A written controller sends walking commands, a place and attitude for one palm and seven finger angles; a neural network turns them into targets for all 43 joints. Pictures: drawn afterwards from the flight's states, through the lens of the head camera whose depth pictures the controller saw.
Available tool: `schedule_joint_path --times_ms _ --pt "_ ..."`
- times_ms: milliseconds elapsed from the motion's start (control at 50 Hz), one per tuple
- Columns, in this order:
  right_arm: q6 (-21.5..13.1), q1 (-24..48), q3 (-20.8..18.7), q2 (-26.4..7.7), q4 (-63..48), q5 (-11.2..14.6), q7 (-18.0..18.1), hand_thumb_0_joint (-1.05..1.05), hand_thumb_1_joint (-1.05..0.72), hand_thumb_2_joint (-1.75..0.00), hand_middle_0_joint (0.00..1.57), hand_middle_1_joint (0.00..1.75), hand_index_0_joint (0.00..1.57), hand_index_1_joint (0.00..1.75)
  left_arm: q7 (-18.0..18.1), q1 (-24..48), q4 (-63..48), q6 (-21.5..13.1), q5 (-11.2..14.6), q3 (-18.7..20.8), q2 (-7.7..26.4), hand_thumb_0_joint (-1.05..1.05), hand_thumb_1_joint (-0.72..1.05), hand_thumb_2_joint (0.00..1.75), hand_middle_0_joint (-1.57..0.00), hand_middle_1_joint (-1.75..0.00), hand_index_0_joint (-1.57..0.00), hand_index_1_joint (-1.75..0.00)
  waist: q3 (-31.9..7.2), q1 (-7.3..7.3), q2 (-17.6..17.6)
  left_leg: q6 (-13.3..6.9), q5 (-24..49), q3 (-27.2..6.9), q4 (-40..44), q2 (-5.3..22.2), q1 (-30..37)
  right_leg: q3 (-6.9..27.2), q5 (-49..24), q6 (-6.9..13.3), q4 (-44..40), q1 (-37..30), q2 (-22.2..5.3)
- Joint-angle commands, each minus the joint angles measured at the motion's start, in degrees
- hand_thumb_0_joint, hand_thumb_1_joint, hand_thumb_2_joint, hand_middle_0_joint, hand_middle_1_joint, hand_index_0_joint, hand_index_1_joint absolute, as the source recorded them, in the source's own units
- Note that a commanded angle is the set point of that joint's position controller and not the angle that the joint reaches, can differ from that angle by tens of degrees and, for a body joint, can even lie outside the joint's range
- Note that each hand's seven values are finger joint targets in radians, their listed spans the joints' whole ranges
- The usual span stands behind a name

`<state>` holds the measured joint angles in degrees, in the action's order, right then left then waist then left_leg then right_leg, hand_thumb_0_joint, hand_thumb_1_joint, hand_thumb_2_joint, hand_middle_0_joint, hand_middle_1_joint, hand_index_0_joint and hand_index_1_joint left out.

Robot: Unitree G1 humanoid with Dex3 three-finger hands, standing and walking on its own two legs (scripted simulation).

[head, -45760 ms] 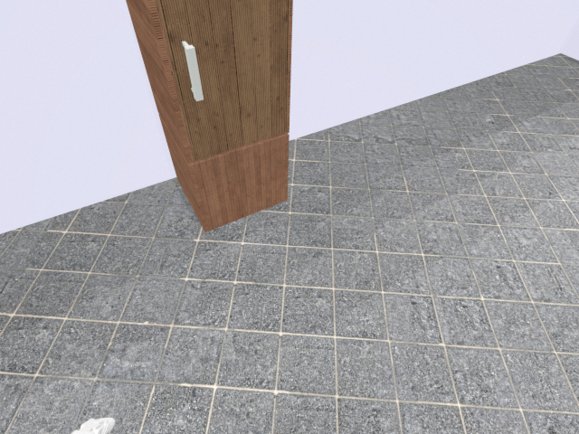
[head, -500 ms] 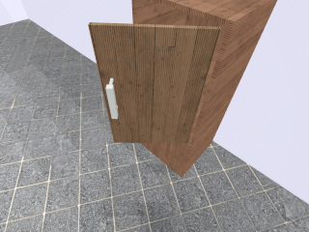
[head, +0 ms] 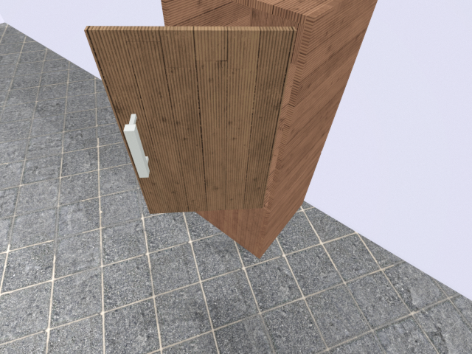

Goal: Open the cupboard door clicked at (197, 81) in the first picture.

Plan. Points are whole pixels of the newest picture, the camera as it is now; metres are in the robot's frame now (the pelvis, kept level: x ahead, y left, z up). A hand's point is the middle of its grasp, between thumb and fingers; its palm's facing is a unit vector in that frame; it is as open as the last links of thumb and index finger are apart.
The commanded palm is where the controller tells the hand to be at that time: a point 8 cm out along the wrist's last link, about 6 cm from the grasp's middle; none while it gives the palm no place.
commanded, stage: come to a stop and stand still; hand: left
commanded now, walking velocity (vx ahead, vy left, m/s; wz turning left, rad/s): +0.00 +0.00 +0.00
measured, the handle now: (139, 146) +0.57 +0.24 -0.01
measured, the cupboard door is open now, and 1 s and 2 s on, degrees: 43 43 43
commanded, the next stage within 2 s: look again from close up in 0.80 s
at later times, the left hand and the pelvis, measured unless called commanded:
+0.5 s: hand out of the picture +0.02 +0.13 -0.17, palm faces +0.02 -0.98 -0.18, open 7.4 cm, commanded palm none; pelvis +0.04 -0.03 +0.00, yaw +0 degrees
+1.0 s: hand out of the picture +0.03 +0.13 -0.17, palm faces +0.05 -0.98 -0.20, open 7.4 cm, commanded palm none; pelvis +0.04 -0.04 +0.00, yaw +0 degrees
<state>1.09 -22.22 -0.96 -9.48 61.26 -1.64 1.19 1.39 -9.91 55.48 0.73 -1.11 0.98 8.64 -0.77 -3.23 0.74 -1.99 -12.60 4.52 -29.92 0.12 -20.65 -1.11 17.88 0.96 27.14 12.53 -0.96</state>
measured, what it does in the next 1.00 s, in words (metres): shifts its weight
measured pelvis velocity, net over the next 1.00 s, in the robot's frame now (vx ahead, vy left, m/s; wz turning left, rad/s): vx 0.04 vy -0.04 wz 0.01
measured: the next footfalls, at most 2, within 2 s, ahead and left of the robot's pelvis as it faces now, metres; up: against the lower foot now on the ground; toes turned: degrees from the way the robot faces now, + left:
none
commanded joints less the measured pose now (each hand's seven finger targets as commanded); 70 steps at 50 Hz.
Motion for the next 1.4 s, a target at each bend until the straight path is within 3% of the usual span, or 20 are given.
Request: schedule_joint_path --times_ms 0,20,40,80,120,160,280,360,520,680,1020,1160,1380 --pt "-1.04 -0.21 -0.35 -2.18 -2.99 -0.02 -0.64 0.0 -0.9 -0.9 0.2 0.3 0.2 0.3 0.47 -2.33 -1.2 -1.4 0.23 0.21 8.41 0.0 0.9 0.9 -0.2 -0.3 -0.2 -0.3 5.36 0.45 6.42 1.68 -4.7 -2.56 -2.16 1.72 2.14 12.36 11.88 6.57 -15.75 7.88 -11.55" --pt "-1.1 -1.44 -0.35 -1.65 -2.08 -0.01 -0.52 0.0 -0.9 -0.9 0.2 0.3 0.2 0.3 0.63 -1.7 -1.02 -1.86 0.14 0.13 6.38 0.0 0.9 0.9 -0.2 -0.3 -0.2 -0.3 5.62 -0.18 9.39 1.67 -1.65 -2.96 -0.44 1.99 4.19 9.53 6.08 5.42 -13.5 8.09 -8.72" --pt "-1.48 -2.0 -0.12 -2.3 -1.45 0.12 -0.42 0.0 -0.9 -0.9 0.2 0.3 0.2 0.3 0.62 -2.05 -0.79 -2.12 0.37 -0.23 5.69 0.0 0.9 0.9 -0.2 -0.3 -0.2 -0.3 5.38 0.16 8.5 1.53 1.92 -3.67 0.91 2.4 5.7 7.04 -0.84 4.36 -10.47 6.74 -7.08" --pt "-2.26 -1.46 -0.04 -3.85 -0.96 0.36 -0.05 0.0 -0.9 -0.9 0.2 0.3 0.2 0.3 0.5 -4.12 0.1 -2.27 0.64 -0.47 5.17 0.0 0.9 0.9 -0.2 -0.3 -0.2 -0.3 3.52 1.29 2.72 1.13 7.49 -5.36 4.06 4.66 7.6 4.82 -7.72 2.41 -6.3 3.7 -4.74" --pt "-2.68 0.48 0.07 -4.4 -0.56 0.47 0.22 0.0 -0.9 -0.9 0.2 0.3 0.2 0.3 0.58 -6.08 0.88 -1.92 0.61 -0.4 4.88 0.0 0.9 0.9 -0.2 -0.3 -0.2 -0.3 4.08 2.63 -3.59 0.42 9.89 -6.66 5.16 5.8 6.87 4.53 -9.6 1.66 -4.88 1.55 -3.68" --pt "-2.88 1.52 0.29 -4.59 -0.2 0.64 0.51 0.0 -0.9 -0.9 0.2 0.3 0.2 0.3 0.63 -7.45 1.91 -1.89 0.63 -0.28 5.56 0.0 0.9 0.9 -0.2 -0.3 -0.2 -0.3 2.85 3.08 -4.62 -0.12 13.56 -6.44 4.81 6.32 7.84 4.12 -12.48 1.42 -3.79 -0.59 -3.75" --pt "-2.54 4.09 0.4 -4.86 0.58 1.01 0.82 0.0 -0.9 -0.9 0.2 0.3 0.2 0.3 0.83 -9.07 3.83 -2.2 0.49 -0.54 5.94 0.0 0.9 0.9 -0.2 -0.3 -0.2 -0.3 0.88 2.79 1.36 0.46 13.98 -5.0 3.84 5.88 11.14 4.52 -20.83 0.92 -4.56 -2.38 -4.98" --pt "-2.49 5.49 0.42 -5.18 1.05 1.15 0.94 0.0 -0.9 -0.9 0.2 0.3 0.2 0.3 1.03 -10.39 4.75 -2.37 0.42 -0.66 6.22 0.0 0.9 0.9 -0.2 -0.3 -0.2 -0.3 -0.77 2.77 0.91 0.58 16.36 -4.38 3.41 5.83 13.34 4.54 -25.93 0.72 -4.29 -3.78 -5.29" --pt "-2.22 8.03 0.65 -5.19 1.62 1.27 1.08 0.0 -0.9 -0.9 0.2 0.3 0.2 0.3 1.09 -12.08 6.23 -2.17 0.24 -0.74 5.99 0.0 0.9 0.9 -0.2 -0.3 -0.2 -0.3 2.61 3.21 -0.19 0.58 14.71 -4.31 4.81 5.88 13.75 4.68 -23.68 0.6 -5.9 -2.98 -5.07" --pt "-2.25 8.35 0.67 -4.94 1.62 1.16 1.26 0.0 -0.9 -0.9 0.2 0.3 0.2 0.3 1.27 -12.89 6.63 -2.28 0.28 -0.52 5.99 0.0 0.9 0.9 -0.2 -0.3 -0.2 -0.3 1.72 3.43 0.69 0.91 14.99 -4.08 4.96 5.65 13.83 4.37 -28.14 0.35 -5.92 -4.86 -5.55" --pt "-2.28 6.14 1.04 -4.26 2.52 1.05 1.26 0.0 -0.9 -0.9 0.2 0.3 0.2 0.3 1.23 -12.36 6.3 -2.09 0.4 -0.19 5.77 0.0 0.9 0.9 -0.2 -0.3 -0.2 -0.3 4.6 3.94 0.6 0.88 12.65 -4.78 6.73 5.48 12.12 3.79 -21.99 0.67 -7.68 -4.68 -5.23" --pt "-2.23 4.88 1.13 -3.93 3.19 0.96 1.2 0.0 -0.9 -0.9 0.2 0.3 0.2 0.3 1.15 -12.57 6.6 -2.03 0.57 -0.33 5.2 0.0 0.9 0.9 -0.2 -0.3 -0.2 -0.3 5.6 3.84 -0.61 0.89 10.55 -5.5 7.77 5.46 11.61 3.98 -15.48 1.17 -8.51 -3.33 -5.02" --pt "-2.4 3.46 1.07 -3.28 3.63 1.02 1.26 0.0 -0.9 -0.9 0.2 0.3 0.2 0.3 1.23 -13.44 7.2 -2.21 0.55 -0.35 4.53 0.0 0.9 0.9 -0.2 -0.3 -0.2 -0.3 4.77 3.74 -0.05 0.9 11.34 -5.63 7.66 5.47 11.67 3.59 -15.92 1.24 -8.35 -3.62 -5.06"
